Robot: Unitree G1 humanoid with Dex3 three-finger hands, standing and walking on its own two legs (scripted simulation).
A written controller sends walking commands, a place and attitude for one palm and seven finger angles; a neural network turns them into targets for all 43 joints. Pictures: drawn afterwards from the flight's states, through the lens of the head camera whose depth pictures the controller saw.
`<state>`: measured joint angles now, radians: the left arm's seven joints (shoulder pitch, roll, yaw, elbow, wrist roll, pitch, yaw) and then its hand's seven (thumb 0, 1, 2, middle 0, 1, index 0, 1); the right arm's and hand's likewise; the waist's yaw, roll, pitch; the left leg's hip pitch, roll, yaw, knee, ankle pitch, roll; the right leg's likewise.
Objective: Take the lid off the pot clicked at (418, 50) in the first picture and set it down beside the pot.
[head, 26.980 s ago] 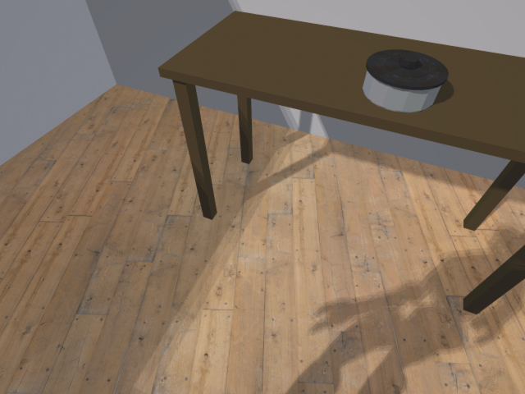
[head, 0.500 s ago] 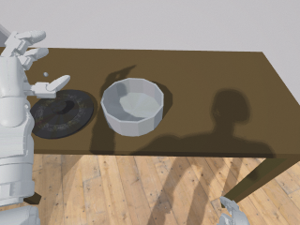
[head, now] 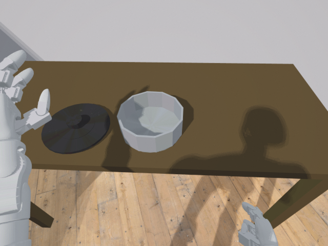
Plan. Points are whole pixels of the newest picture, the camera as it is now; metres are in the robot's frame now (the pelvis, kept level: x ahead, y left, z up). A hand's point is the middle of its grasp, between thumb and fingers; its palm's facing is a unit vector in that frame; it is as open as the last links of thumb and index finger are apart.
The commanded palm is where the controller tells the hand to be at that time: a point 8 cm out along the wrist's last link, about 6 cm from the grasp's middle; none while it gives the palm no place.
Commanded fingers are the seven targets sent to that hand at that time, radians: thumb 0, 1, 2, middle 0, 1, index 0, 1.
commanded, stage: draw the hand back to the body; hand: left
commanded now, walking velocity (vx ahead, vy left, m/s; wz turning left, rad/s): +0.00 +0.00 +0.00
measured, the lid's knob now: (74, 121) +0.44 +0.33 +0.03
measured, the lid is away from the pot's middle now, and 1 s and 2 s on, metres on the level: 0.24 0.24 0.24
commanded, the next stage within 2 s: step back with the hand held close in 1.00 s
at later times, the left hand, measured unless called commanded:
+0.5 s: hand (25, 139) +0.22 +0.26 +0.22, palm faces +0.46 -0.85 -0.26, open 7.4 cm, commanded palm +0.16 +0.29 +0.22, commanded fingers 0.00 0.90 0.90 -0.20 -0.30 -0.20 -0.30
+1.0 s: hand (17, 171) +0.17 +0.24 +0.21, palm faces +0.46 -0.81 -0.35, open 7.4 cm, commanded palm +0.12 +0.28 +0.22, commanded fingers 0.00 0.90 0.90 -0.20 -0.30 -0.20 -0.30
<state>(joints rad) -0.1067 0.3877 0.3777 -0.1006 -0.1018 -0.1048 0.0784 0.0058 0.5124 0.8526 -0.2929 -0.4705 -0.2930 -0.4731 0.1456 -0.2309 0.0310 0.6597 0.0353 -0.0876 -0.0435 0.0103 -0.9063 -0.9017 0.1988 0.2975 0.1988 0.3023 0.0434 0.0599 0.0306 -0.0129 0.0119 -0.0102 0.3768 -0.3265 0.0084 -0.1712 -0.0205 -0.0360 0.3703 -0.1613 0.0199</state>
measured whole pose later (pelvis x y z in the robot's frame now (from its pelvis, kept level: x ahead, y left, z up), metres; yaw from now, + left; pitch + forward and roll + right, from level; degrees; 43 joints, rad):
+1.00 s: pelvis -0.01 +0.00 +0.00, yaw +0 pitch -4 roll -1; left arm 0.42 0.35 0.37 -0.56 -0.08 -0.15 0.09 0.01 0.89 0.90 -0.21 -0.30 -0.21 -0.30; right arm 0.17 -0.20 0.03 0.65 0.01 -0.16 -0.04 0.01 -0.90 -0.90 0.20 0.30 0.20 0.30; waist 0.08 0.06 0.02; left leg -0.01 0.02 -0.01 0.44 -0.35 0.01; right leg -0.15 -0.02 -0.04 0.40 -0.16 0.02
